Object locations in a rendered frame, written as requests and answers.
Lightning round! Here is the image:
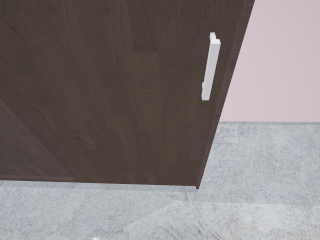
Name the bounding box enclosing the handle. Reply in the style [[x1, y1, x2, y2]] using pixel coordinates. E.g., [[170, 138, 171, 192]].
[[201, 32, 221, 100]]

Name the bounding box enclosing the wardrobe door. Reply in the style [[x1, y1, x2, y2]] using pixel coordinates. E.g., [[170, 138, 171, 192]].
[[0, 99, 73, 177], [0, 0, 245, 186]]

